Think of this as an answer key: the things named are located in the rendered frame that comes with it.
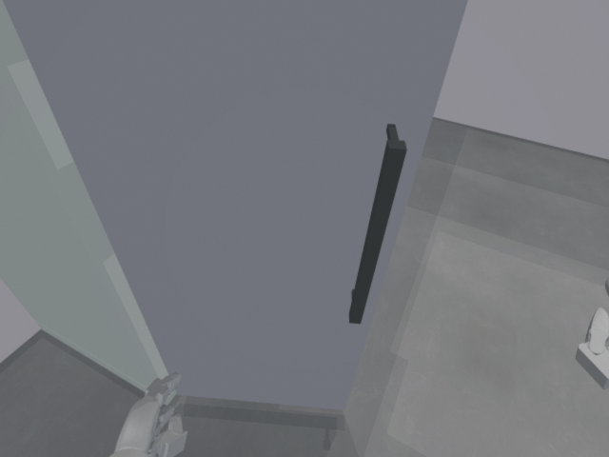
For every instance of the left robot hand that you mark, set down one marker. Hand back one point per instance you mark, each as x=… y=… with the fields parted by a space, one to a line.
x=145 y=419

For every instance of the fridge door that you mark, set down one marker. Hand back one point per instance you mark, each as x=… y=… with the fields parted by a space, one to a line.
x=232 y=150

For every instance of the handle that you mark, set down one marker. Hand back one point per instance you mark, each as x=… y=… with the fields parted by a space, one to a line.
x=392 y=165

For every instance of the right robot hand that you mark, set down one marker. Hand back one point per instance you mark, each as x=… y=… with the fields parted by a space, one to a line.
x=593 y=356

